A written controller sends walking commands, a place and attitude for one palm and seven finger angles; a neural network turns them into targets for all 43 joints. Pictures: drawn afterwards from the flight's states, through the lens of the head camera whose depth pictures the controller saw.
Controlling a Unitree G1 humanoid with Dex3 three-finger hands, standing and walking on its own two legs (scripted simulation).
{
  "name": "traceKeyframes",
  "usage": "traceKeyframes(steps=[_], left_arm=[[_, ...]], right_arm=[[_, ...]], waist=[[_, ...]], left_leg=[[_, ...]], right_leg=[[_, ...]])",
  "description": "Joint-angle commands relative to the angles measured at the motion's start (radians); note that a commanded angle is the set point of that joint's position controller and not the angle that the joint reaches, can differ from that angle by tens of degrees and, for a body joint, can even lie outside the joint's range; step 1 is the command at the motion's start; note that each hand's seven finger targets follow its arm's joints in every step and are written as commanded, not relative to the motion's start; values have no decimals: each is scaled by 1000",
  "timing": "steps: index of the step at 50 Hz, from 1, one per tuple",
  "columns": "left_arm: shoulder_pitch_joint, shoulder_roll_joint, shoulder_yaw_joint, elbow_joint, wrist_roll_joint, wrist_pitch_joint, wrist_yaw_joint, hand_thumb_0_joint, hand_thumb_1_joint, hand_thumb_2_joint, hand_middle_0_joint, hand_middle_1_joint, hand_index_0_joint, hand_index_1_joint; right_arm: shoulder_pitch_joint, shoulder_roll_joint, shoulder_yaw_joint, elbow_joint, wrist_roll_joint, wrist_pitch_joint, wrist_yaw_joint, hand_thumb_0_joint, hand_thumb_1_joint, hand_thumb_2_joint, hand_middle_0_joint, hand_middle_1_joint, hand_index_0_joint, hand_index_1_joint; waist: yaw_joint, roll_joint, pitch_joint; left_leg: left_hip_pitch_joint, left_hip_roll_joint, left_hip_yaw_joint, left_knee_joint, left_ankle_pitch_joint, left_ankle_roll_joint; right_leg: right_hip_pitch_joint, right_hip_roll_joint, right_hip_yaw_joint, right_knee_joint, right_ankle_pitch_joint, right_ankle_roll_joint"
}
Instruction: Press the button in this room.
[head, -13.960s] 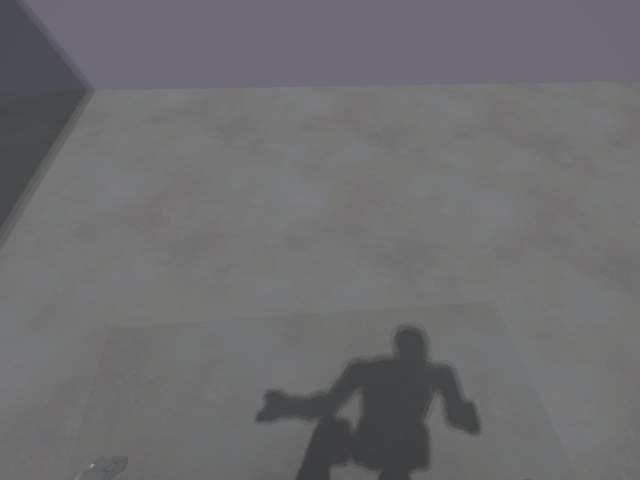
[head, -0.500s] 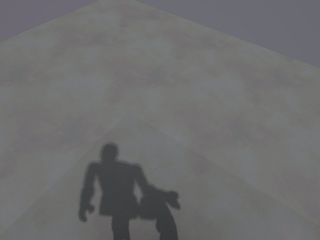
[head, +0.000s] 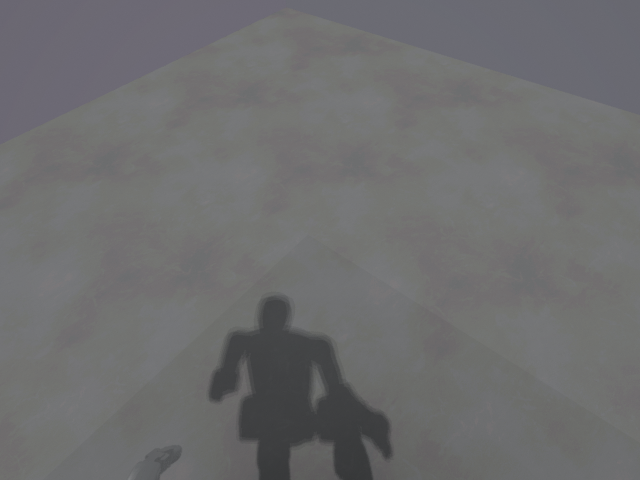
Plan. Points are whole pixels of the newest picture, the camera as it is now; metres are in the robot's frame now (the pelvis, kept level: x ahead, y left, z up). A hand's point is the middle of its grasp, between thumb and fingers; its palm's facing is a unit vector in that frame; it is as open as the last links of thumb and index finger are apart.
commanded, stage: turn or walk to find it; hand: left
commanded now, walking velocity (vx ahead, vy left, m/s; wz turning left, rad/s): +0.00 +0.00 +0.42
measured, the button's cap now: out of the picture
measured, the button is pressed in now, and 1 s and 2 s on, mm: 0 0 0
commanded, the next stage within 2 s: none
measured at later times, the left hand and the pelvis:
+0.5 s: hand out of the picture -0.07 +0.22 -0.18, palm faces +0.30 -0.92 -0.25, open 7.4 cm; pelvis -0.04 +0.01 +0.00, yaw +15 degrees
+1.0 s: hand out of the picture -0.03 +0.21 -0.14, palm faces +0.41 -0.86 -0.29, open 7.4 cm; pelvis -0.04 -0.01 +0.00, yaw +26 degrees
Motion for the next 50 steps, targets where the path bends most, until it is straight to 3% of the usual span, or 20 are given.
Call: traceKeyframes(steps=[1,3,6,14,19,21,23,24,25,26,28,32,40,43,45,46,47,48,49,50], left_arm=[[155,253,54,-46,14,-26,17,0,900,900,-200,-300,-200,-300],[32,190,54,-72,10,-24,21,0,900,900,-200,-300,-200,-300],[7,140,34,-77,9,-34,13,0,900,900,-200,-300,-200,-300],[125,168,48,-32,23,-33,14,0,900,900,-200,-300,-200,-300],[175,213,63,-2,29,-27,10,0,900,900,-200,-300,-200,-300],[164,222,63,7,27,-24,8,0,900,900,-200,-300,-200,-300],[133,210,62,7,15,-16,6,0,900,900,-200,-300,-200,-300],[147,170,55,-10,6,-8,3,0,900,900,-200,-300,-200,-300],[122,105,35,-45,4,-2,-4,0,900,900,-200,-300,-200,-300],[62,117,28,-56,12,9,0,0,900,900,-200,-300,-200,-300],[38,118,37,-35,14,19,-3,0,900,900,-200,-300,-200,-300],[90,126,37,4,11,12,-16,0,900,900,-200,-300,-200,-300],[19,103,26,-42,4,6,-4,0,900,900,-200,-300,-200,-300],[60,100,26,-39,-1,-3,-2,0,900,900,-200,-300,-200,-300],[122,111,31,-21,1,-15,0,0,900,900,-200,-300,-200,-300],[159,141,36,-12,5,-24,3,0,900,900,-200,-300,-200,-300],[181,223,52,-11,20,-34,12,0,900,900,-200,-300,-200,-300],[193,270,61,-20,22,-34,13,0,900,900,-200,-300,-200,-300],[164,242,57,-32,14,-31,16,0,900,900,-200,-300,-200,-300],[93,210,58,-49,13,-34,19,0,900,900,-200,-300,-200,-300]], right_arm=[[-54,-120,-39,-117,-3,-15,-2,0,-900,-900,200,300,200,300],[-30,-122,-49,-77,-10,11,6,0,-900,-900,200,300,200,300],[41,-96,-40,-39,-12,15,17,0,-900,-900,200,300,200,300],[-62,-93,-30,-59,-8,16,17,0,-900,-900,200,300,200,300],[-113,-76,-8,-78,6,-6,12,0,-900,-900,200,300,200,300],[-78,-76,-7,-72,8,-13,9,0,-900,-900,200,300,200,300],[-12,-101,-10,-54,6,-25,10,0,-900,-900,200,300,200,300],[14,-165,-24,-52,2,-36,9,0,-900,-900,200,300,200,300],[37,-260,-46,-59,-4,-38,3,0,-900,-900,200,300,200,300],[62,-284,-49,-44,-5,-27,-2,0,-900,-900,200,300,200,300],[-29,-231,-34,-57,-9,-31,-16,0,-900,-900,200,300,200,300],[-99,-194,-16,-78,-4,-39,-19,0,-900,-900,200,300,200,300],[-37,-202,-34,-73,-10,-32,-16,0,-900,-900,200,300,200,300],[-60,-202,-37,-82,-13,-27,-14,0,-900,-900,200,300,200,300],[-80,-192,-40,-89,-5,-26,-11,0,-900,-900,200,300,200,300],[-76,-167,-38,-91,2,-27,-7,0,-900,-900,200,300,200,300],[-56,-103,-29,-103,10,-28,0,0,-900,-900,200,300,200,300],[-92,-95,-28,-131,4,-25,-3,0,-900,-900,200,300,200,300],[-93,-132,-38,-117,-2,-9,-3,0,-900,-900,200,300,200,300],[-61,-130,-42,-95,-7,1,2,0,-900,-900,200,300,200,300]], waist=[[93,-244,-90],[39,-194,7],[8,-167,-2],[66,-188,-4],[98,-237,-80],[75,-234,-113],[27,-167,-138],[12,10,-167],[-8,280,-127],[-30,207,-121],[0,209,-51],[41,125,-30],[7,118,-65],[30,136,-83],[62,99,-107],[79,29,-127],[86,-196,-150],[104,-322,-102],[91,-224,-82],[60,-268,-46]], left_leg=[[-258,18,-7,453,-354,-25],[-236,56,-23,627,-246,-26],[-243,71,24,690,-119,-53],[-212,112,71,503,-177,-80],[-111,98,136,231,-253,-65],[-33,81,163,109,-191,-56],[143,87,156,-120,21,-40],[282,197,11,-198,142,3],[350,434,-279,-224,464,110],[273,485,-261,-212,527,189],[182,393,-195,-235,370,178],[166,288,-89,-214,418,140],[205,297,-190,-169,486,172],[149,272,-224,-130,500,158],[71,226,-207,-75,399,113],[-15,174,-169,-16,253,65],[-196,64,-51,153,-24,2],[-269,-6,29,362,-365,-30],[-231,36,-23,519,-343,-23],[-241,58,-39,597,-296,-24]], right_leg=[[149,-467,374,-291,201,-202],[-5,-368,281,-335,-3,-184],[36,-267,92,-286,117,-132],[109,-320,64,-273,161,-167],[202,-343,36,-171,407,-194],[197,-335,9,-119,451,-172],[100,-299,-60,-6,365,-98],[-47,-225,-116,145,196,-38],[-308,-101,-133,334,-281,32],[-280,-95,-46,443,-345,22],[-295,-105,4,522,-240,25],[-260,-77,8,528,-112,37],[-195,-41,19,298,-169,44],[-71,-10,3,117,-124,33],[79,-6,-17,-77,60,28],[199,-59,25,-183,147,18],[339,-270,230,-235,209,-48],[262,-452,382,-258,351,-167],[142,-444,332,-275,271,-210],[73,-400,288,-304,153,-199]])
